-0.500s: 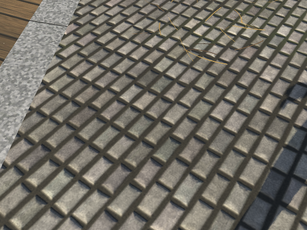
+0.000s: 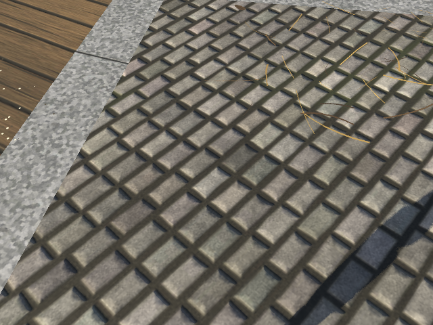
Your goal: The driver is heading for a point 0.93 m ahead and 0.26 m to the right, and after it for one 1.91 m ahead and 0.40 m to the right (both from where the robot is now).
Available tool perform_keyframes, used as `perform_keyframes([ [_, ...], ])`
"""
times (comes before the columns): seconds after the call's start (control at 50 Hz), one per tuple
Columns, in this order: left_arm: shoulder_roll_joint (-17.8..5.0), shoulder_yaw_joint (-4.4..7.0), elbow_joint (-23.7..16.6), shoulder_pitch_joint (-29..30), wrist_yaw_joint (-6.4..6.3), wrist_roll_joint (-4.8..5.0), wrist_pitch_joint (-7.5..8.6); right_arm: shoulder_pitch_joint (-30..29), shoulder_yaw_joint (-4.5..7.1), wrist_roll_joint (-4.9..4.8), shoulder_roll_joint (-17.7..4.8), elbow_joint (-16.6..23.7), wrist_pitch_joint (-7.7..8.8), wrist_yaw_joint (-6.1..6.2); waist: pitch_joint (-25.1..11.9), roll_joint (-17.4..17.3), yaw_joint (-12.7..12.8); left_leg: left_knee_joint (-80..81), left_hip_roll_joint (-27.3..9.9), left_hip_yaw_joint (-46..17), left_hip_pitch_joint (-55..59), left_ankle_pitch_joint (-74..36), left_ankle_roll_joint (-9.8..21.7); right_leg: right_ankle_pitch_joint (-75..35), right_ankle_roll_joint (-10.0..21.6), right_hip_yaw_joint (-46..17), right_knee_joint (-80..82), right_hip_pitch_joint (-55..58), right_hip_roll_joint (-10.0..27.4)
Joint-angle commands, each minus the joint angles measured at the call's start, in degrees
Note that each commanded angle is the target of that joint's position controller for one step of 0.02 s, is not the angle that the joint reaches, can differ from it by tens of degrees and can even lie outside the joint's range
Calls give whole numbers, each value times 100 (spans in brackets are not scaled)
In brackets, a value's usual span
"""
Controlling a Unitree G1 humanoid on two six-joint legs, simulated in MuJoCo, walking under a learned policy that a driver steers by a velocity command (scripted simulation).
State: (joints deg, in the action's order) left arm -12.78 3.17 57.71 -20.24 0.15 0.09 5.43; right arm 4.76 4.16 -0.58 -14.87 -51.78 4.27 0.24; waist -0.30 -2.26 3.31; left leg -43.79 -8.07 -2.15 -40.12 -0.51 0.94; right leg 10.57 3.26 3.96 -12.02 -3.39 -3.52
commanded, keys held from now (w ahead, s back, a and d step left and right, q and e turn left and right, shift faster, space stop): w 0.22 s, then w+e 0.78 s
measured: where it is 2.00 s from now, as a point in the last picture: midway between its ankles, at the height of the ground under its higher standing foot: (318, 188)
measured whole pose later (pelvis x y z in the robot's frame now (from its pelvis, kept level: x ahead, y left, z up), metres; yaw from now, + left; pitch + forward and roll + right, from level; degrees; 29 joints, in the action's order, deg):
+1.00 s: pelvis +0.56 -0.03 -0.01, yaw -23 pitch +2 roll +0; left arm -14.5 4.8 47.0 -16.0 0.9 0.7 3.4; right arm 5.7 4.2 0.1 -16.2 -47.0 6.5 0.5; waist 2.3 -1.1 1.5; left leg -61.3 -6.7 -3.8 -34.1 17.3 -1.5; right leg 9.5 6.0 -1.5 -21.7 -13.6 -6.8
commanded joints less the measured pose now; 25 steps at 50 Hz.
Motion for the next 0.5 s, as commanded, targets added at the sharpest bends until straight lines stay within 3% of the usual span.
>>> perform_keyframes([
  [0.02, -927, 172, -216, -97, -58, 51, 51, -601, -21, -28, -159, 394, 68, -63, 373, 537, 8, 771, 185, 228, 161, -594, -13, -1167, 770, -666, 585, -199, 1437],
  [0.08, -952, 196, -63, -384, -67, 73, -28, -1026, -55, -63, -184, 570, 103, -160, 534, 558, 129, 1183, 272, 238, -3, -360, 71, -1250, 765, -677, 355, 394, 1667],
  [0.14, -1046, 253, -10, -355, -103, 97, -113, -1026, -29, -81, -331, 674, 158, -255, 483, 665, -37, 1441, 376, 255, 229, 218, 277, -1887, 650, -726, -45, 864, 1912],
  [0.18, -1130, 278, -66, -98, -114, 106, -162, -254, 107, -62, -601, 490, 180, -253, -11, 805, -523, 1562, 718, 541, 1483, 458, 476, -3583, 485, -548, -916, 849, 1783],
  [0.2, -1000, 226, -111, -24, -115, 88, -187, 734, 256, -43, -873, 173, 174, -219, -596, 701, -956, 1531, 796, 577, 2861, 319, 649, -3878, 320, -321, -2033, 422, 1473],
  [0.22, -815, 133, -254, -108, -118, -23, -184, 1803, 378, 35, -1320, -43, 158, -157, -1467, -18, -1238, 1369, -316, -734, 4705, 244, 1027, -2122, 107, -60, -3920, -894, 1092],
  [0.24, 6, -89, -229, -860, -44, 24, -51, 2028, 401, 36, -1550, -155, 141, -195, -2176, -1519, -796, 2173, -1534, -3506, 6428, 1492, 1899, 1996, -188, -401, -5802, -3129, 2],
  [0.26, -612, 48, -186, -425, -20, 189, 76, 1934, 247, 4, -998, -89, 153, -186, -1945, -903, -1033, 2550, -1411, -3695, 6214, 2102, 1636, 2271, -64, -1217, -6476, -3744, 243],
  [0.28, -900, 134, -375, 120, -19, 313, 137, 1447, 179, 0, -766, -6, 184, -154, -1142, -660, -976, 2644, -1280, -2782, 5465, 1834, 1357, 1785, 36, -1134, -6544, -4083, 511],
  [0.3, -902, 146, -431, 387, -69, 299, 132, 975, 120, 34, -629, 87, 210, -146, -718, -154, -770, 2815, -1111, -2089, 4580, 1281, 1215, 1226, 43, -992, -6289, -3838, 832],
  [0.32, -842, 192, -435, 468, -111, 212, 81, 699, 82, 93, -473, 96, 239, -155, -388, -31, -595, 3041, -969, -1612, 3858, 983, 1150, 881, 34, -976, -5982, -3583, 1009],
  [0.34, -763, 219, -382, 340, -114, 172, 0, 639, 34, 164, -304, 60, 283, -181, -255, -173, -442, 3112, -768, -1126, 3374, 274, 989, 703, 67, -1083, -5784, -3132, 1144],
  [0.36, -551, 206, -346, 107, -104, 206, -88, 590, 45, 173, -323, 7, 279, -174, -281, -359, -272, 3294, -757, -910, 3249, 479, 1041, 593, 41, -1072, -5640, -3015, 1184],
  [0.42, -470, 225, -443, 371, -115, 210, -264, 704, 92, 164, -480, -91, 318, -87, 59, -154, -245, 3659, -707, -299, 2991, 275, 1043, 113, -32, -1109, -5246, -3363, 1239],
  [0.5, -463, 253, -650, 887, -47, 129, -245, 894, 121, 179, -585, -160, 282, 44, 234, -42, -338, 3747, -583, 418, 3300, -182, 883, -1059, -127, -1130, -4186, -3846, 1111],
])
Keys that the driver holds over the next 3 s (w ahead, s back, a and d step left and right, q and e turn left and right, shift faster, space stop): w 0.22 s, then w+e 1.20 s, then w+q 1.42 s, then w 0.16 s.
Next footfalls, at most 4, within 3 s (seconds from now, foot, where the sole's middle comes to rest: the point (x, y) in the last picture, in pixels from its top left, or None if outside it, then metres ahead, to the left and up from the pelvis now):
0.20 left None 0.31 0.16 -0.79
0.78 right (277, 300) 0.59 -0.10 -0.79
1.26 left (255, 208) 0.93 -0.04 -0.79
1.76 right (352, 205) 0.96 -0.40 -0.79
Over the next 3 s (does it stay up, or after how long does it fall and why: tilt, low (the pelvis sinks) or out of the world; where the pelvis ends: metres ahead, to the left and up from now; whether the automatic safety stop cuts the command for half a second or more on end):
stays up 1.55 -0.41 0.00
